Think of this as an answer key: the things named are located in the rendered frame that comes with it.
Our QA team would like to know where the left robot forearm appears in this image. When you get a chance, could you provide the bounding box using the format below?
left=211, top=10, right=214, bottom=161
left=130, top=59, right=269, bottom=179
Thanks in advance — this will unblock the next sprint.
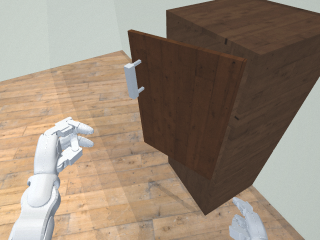
left=8, top=173, right=61, bottom=240

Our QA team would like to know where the handle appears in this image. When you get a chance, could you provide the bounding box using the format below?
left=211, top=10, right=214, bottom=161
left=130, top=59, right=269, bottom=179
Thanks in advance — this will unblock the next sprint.
left=123, top=59, right=145, bottom=100

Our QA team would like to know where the cupboard door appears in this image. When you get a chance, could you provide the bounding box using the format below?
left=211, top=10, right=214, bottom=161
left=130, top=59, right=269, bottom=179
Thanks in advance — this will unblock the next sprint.
left=127, top=29, right=248, bottom=180

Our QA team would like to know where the robot left hand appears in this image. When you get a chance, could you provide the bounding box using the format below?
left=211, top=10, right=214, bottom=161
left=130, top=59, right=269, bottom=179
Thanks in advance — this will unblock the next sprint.
left=33, top=116, right=94, bottom=176

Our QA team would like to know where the robot right hand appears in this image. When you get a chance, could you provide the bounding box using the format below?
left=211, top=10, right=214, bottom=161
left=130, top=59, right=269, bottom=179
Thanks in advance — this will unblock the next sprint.
left=229, top=197, right=268, bottom=240

